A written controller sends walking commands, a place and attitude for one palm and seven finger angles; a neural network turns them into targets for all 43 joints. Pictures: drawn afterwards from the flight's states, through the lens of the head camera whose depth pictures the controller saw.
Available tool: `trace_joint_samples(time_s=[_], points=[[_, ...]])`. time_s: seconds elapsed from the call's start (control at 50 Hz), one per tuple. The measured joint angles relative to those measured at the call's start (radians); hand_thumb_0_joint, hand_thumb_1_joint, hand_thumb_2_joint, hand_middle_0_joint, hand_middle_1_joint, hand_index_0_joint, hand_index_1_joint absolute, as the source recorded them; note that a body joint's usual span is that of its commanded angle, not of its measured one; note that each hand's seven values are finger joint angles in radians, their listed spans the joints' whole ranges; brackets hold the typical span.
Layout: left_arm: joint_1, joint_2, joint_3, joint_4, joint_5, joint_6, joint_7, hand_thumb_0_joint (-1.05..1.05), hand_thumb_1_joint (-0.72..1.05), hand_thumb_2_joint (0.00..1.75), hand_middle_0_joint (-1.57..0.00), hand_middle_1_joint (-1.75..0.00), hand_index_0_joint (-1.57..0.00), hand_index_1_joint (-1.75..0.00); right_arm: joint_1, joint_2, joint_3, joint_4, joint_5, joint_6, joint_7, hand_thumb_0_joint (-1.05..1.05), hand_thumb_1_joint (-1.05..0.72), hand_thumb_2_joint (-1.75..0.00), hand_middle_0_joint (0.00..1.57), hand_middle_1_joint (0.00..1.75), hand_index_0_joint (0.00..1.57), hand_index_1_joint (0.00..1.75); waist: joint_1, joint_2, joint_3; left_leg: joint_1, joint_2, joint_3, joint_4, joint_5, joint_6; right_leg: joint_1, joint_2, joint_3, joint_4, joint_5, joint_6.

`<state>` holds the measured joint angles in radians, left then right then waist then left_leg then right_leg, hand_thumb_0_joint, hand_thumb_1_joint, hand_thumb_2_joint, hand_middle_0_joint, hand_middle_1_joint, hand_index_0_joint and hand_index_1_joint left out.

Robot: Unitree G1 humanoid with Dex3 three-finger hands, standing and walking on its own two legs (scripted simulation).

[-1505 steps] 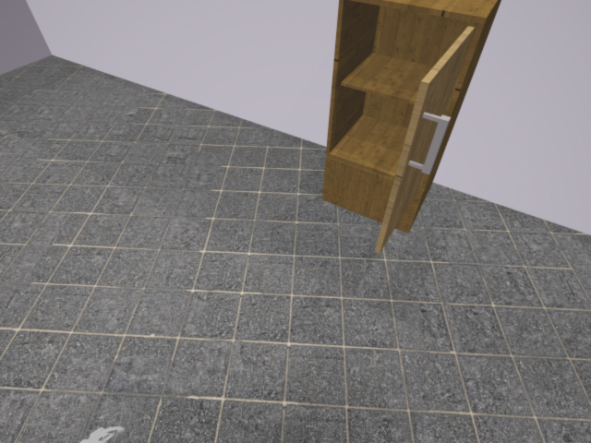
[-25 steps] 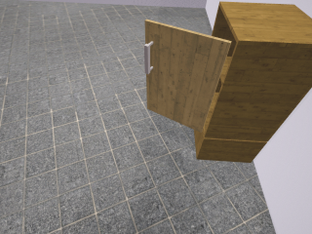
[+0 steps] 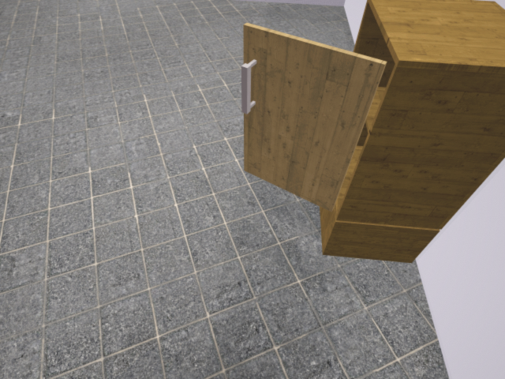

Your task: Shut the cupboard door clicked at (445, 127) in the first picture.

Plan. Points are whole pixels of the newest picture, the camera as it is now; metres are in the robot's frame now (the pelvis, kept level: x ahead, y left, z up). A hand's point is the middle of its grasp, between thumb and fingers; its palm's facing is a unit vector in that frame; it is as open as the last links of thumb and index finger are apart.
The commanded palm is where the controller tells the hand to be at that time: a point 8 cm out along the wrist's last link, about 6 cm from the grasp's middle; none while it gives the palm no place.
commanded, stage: walk to a spot facing it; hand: left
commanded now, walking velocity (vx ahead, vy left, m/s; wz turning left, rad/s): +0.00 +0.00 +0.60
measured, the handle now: (249, 87) +0.93 +0.04 -0.04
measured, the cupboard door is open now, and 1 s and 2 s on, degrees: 63 63 63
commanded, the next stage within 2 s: none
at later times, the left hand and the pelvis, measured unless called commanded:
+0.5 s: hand out of the picture +0.07 +0.25 -0.16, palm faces +0.26 -0.94 -0.23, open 7.4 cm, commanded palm none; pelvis +0.00 +0.02 +0.00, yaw +16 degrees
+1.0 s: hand out of the picture -0.05 +0.16 -0.16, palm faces +0.57 -0.78 -0.28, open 7.4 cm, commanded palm none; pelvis +0.03 -0.03 +0.00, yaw +37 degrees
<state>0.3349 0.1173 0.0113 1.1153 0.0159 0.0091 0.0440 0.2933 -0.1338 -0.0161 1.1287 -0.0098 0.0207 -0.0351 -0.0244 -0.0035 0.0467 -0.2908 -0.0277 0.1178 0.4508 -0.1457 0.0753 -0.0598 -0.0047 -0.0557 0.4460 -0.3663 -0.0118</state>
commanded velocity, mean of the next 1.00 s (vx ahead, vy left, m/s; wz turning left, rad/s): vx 0.00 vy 0.00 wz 0.60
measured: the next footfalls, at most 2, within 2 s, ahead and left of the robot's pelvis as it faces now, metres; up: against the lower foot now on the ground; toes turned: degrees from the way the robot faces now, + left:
right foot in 0.74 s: +0.08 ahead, -0.14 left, +0.00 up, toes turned +27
left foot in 1.10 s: -0.01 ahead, +0.09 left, +0.00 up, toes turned +45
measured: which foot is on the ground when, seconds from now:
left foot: down 0.00-0.74, up 0.76-1.00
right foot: down 0.00-0.24, up 0.26-0.72, down 0.74-1.00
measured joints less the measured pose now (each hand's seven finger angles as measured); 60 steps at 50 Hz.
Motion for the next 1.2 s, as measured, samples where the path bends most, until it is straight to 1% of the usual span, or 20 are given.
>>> trace_joint_samples(time_s=[0.1, 0.16, 0.2, 0.24, 0.3, 0.38, 0.46, 0.56, 0.66, 0.72, 0.74, 0.76, 0.8, 0.84, 0.88, 0.94, 1.04, 1.1, 1.14, 1.2], points=[[-0.019, 0.015, 0.024, -0.048, 0.005, 0.01, -0.002, 0.0, 0.91, 0.9, -0.2, -0.3, -0.2, -0.3, -0.001, -0.004, -0.015, -0.027, -0.004, 0.024, 0.014, 0.0, -0.9, -0.9, 0.2, 0.3, 0.2, 0.3, -0.001, 0.012, 0.024, -0.077, -0.005, -0.05, 0.125, -0.051, -0.013, -0.03, -0.001, -0.058, 0.072, -0.046, -0.005], [-0.028, 0.031, 0.037, -0.071, 0.013, 0.017, 0.0, 0.0, 0.91, 0.9, -0.2, -0.3, -0.2, -0.3, -0.001, -0.008, -0.03, -0.049, -0.006, 0.041, 0.022, 0.0, -0.9, -0.9, 0.2, 0.3, 0.2, 0.3, -0.006, 0.005, 0.04, -0.125, 0.015, -0.054, 0.318, -0.204, -0.047, -0.025, -0.008, -0.102, 0.118, -0.085, -0.003], [-0.039, 0.046, 0.045, -0.084, 0.018, 0.019, 0.0, 0.0, 0.91, 0.9, -0.21, -0.3, -0.2, -0.3, -0.008, -0.01, -0.035, -0.067, -0.006, 0.046, 0.026, 0.0, -0.9, -0.9, 0.2, 0.3, 0.2, 0.3, -0.007, -0.016, 0.053, -0.122, 0.029, -0.042, 0.359, -0.264, -0.058, -0.023, -0.028, -0.125, 0.153, -0.114, 0.006], [-0.051, 0.058, 0.051, -0.101, 0.014, 0.019, -0.004, 0.0, 0.91, 0.9, -0.21, -0.3, -0.2, -0.3, -0.015, -0.022, -0.037, -0.096, -0.009, 0.037, 0.029, 0.0, -0.9, -0.9, 0.2, 0.3, 0.2, 0.3, -0.008, -0.036, 0.063, -0.094, 0.032, -0.037, 0.283, -0.146, -0.045, -0.058, -0.062, -0.143, 0.248, -0.149, 0.019], [-0.099, 0.07, 0.052, -0.127, 0.002, 0.038, -0.008, 0.0, 0.91, 0.9, -0.21, -0.3, -0.2, -0.3, -0.051, -0.047, -0.038, -0.129, -0.012, 0.012, 0.023, 0.0, -0.9, -0.9, 0.2, 0.3, 0.2, 0.3, -0.002, -0.044, 0.089, -0.112, 0.001, -0.032, 0.295, -0.161, 0.008, -0.214, -0.065, -0.051, 0.549, -0.209, 0.031], [-0.168, 0.085, 0.061, -0.166, 0.007, 0.05, -0.016, 0.0, 0.91, 0.9, -0.2, -0.3, -0.2, -0.3, -0.075, -0.069, -0.039, -0.167, -0.02, 0.003, 0.014, 0.0, -0.9, -0.9, 0.2, 0.3, 0.2, 0.3, -0.013, -0.017, 0.081, -0.099, -0.017, -0.068, 0.182, -0.107, 0.013, -0.362, -0.05, 0.022, 0.686, -0.13, 0.04], [-0.226, 0.107, 0.068, -0.222, 0.012, 0.037, -0.026, 0.0, 0.91, 0.9, -0.2, -0.3, -0.2, -0.3, -0.086, -0.078, -0.037, -0.182, -0.021, 0.001, 0.013, 0.0, -0.9, -0.9, 0.2, 0.3, 0.2, 0.3, -0.013, 0.003, 0.07, -0.085, -0.023, -0.123, 0.074, -0.033, 0.012, -0.419, -0.051, 0.065, 0.629, -0.044, 0.058], [-0.265, 0.127, 0.069, -0.263, 0.015, 0.036, -0.029, 0.0, 0.91, 0.9, -0.2, -0.3, -0.19, -0.3, -0.086, -0.08, -0.044, -0.194, -0.02, 0.011, 0.022, 0.0, -0.9, -0.9, 0.2, 0.3, 0.2, 0.3, -0.018, 0.013, 0.047, -0.084, -0.029, -0.197, 0.017, 0.012, -0.007, -0.409, -0.043, 0.089, 0.527, -0.022, 0.076], [-0.269, 0.127, 0.06, -0.279, 0.012, 0.04, -0.031, 0.0, 0.91, 0.9, -0.2, -0.3, -0.19, -0.3, -0.085, -0.092, -0.059, -0.207, -0.022, 0.025, 0.03, 0.0, -0.9, -0.9, 0.21, 0.3, 0.2, 0.3, -0.027, 0.031, 0.036, -0.101, -0.044, -0.272, 0.011, 0.028, -0.035, -0.338, -0.01, 0.087, 0.371, -0.042, 0.073], [-0.242, 0.123, 0.051, -0.288, 0.006, 0.033, -0.032, 0.0, 0.91, 0.9, -0.2, -0.3, -0.2, -0.3, -0.08, -0.102, -0.07, -0.213, -0.018, 0.038, 0.032, 0.0, -0.9, -0.9, 0.21, 0.3, 0.2, 0.3, -0.022, 0.039, 0.025, -0.126, -0.065, -0.31, 0.037, 0.023, -0.059, -0.246, 0.011, 0.075, 0.175, 0.001, 0.057], [-0.221, 0.131, 0.049, -0.297, 0.009, 0.026, -0.033, 0.0, 0.91, 0.9, -0.2, -0.3, -0.2, -0.3, -0.075, -0.1, -0.074, -0.217, -0.013, 0.043, 0.034, 0.0, -0.9, -0.9, 0.21, 0.3, 0.2, 0.3, -0.014, 0.019, 0.013, -0.152, -0.086, -0.302, 0.078, -0.022, -0.068, -0.207, -0.004, 0.086, 0.077, 0.008, 0.036], [-0.209, 0.125, 0.05, -0.291, 0.013, 0.022, -0.028, 0.0, 0.91, 0.9, -0.2, -0.3, -0.2, -0.3, -0.083, -0.107, -0.081, -0.214, -0.01, 0.047, 0.034, 0.0, -0.9, -0.9, 0.2, 0.3, 0.2, 0.3, -0.004, 0.023, 0.016, -0.189, -0.09, -0.29, 0.17, -0.119, -0.082, -0.21, -0.005, 0.084, 0.071, 0.033, 0.022], [-0.187, 0.105, 0.041, -0.271, 0.015, 0.03, -0.021, 0.0, 0.91, 0.9, -0.2, -0.3, -0.2, -0.3, -0.093, -0.128, -0.092, -0.214, -0.014, 0.053, 0.039, 0.0, -0.9, -0.9, 0.2, 0.3, 0.2, 0.3, -0.008, 0.054, 0.035, -0.259, -0.082, -0.255, 0.412, -0.24, -0.094, -0.197, -0.006, 0.051, 0.089, 0.033, 0.014], [-0.159, 0.09, 0.038, -0.254, 0.012, 0.036, -0.017, 0.0, 0.91, 0.9, -0.2, -0.3, -0.2, -0.3, -0.092, -0.138, -0.095, -0.22, -0.016, 0.053, 0.045, 0.0, -0.9, -0.9, 0.2, 0.3, 0.2, 0.3, -0.013, 0.061, 0.045, -0.295, -0.062, -0.202, 0.591, -0.266, -0.108, -0.174, -0.022, 0.024, 0.081, 0.025, 0.014], [-0.134, 0.083, 0.035, -0.243, 0.01, 0.031, -0.014, 0.0, 0.91, 0.9, -0.21, -0.3, -0.2, -0.3, -0.093, -0.137, -0.09, -0.224, -0.013, 0.053, 0.05, 0.0, -0.91, -0.9, 0.2, 0.3, 0.19, 0.3, -0.017, 0.049, 0.058, -0.289, -0.031, -0.157, 0.66, -0.267, -0.122, -0.151, -0.043, 0.001, 0.075, 0.017, 0.014], [-0.106, 0.08, 0.035, -0.24, 0.01, 0.019, -0.014, 0.0, 0.91, 0.9, -0.21, -0.3, -0.2, -0.3, -0.099, -0.125, -0.076, -0.224, -0.008, 0.058, 0.056, 0.0, -0.91, -0.9, 0.2, 0.3, 0.19, 0.3, -0.014, 0.019, 0.077, -0.232, 0.008, -0.111, 0.592, -0.279, -0.13, -0.124, -0.077, -0.04, 0.078, -0.001, 0.016], [-0.068, 0.084, 0.038, -0.245, 0.014, 0.008, -0.02, 0.0, 0.9, 0.9, -0.21, -0.3, -0.2, -0.3, -0.144, -0.108, -0.055, -0.221, -0.004, 0.061, 0.062, 0.0, -0.91, -0.9, 0.2, 0.3, 0.19, 0.3, 0.018, -0.017, 0.104, -0.124, 0.034, -0.063, 0.363, -0.287, -0.116, -0.108, -0.117, -0.114, 0.128, -0.054, 0.032], [-0.035, 0.101, 0.044, -0.24, 0.009, 0.008, -0.025, 0.0, 0.9, 0.9, -0.21, -0.3, -0.2, -0.3, -0.171, -0.105, -0.045, -0.239, -0.006, 0.041, 0.063, 0.0, -0.91, -0.9, 0.2, 0.3, 0.19, 0.3, 0.03, -0.04, 0.102, -0.037, 0.021, -0.033, 0.175, -0.16, -0.086, -0.132, -0.146, -0.148, 0.232, -0.109, 0.05], [-0.034, 0.12, 0.05, -0.223, 0.004, 0.024, -0.029, 0.0, 0.9, 0.9, -0.21, -0.3, -0.2, -0.3, -0.188, -0.096, -0.041, -0.25, -0.01, 0.016, 0.061, 0.0, -0.91, -0.9, 0.2, 0.3, 0.19, 0.3, 0.037, -0.068, 0.107, -0.043, 0.002, -0.034, 0.209, -0.17, -0.049, -0.212, -0.155, -0.092, 0.436, -0.15, 0.058], [-0.051, 0.131, 0.055, -0.202, 0.007, 0.055, -0.032, 0.0, 0.91, 0.9, -0.21, -0.3, -0.2, -0.3, -0.174, -0.09, -0.031, -0.265, -0.012, -0.007, 0.05, 0.0, -0.9, -0.9, 0.2, 0.3, 0.2, 0.3, 0.038, -0.063, 0.087, -0.018, 0.003, -0.06, 0.203, -0.211, -0.03, -0.327, -0.115, -0.023, 0.648, -0.184, 0.061]])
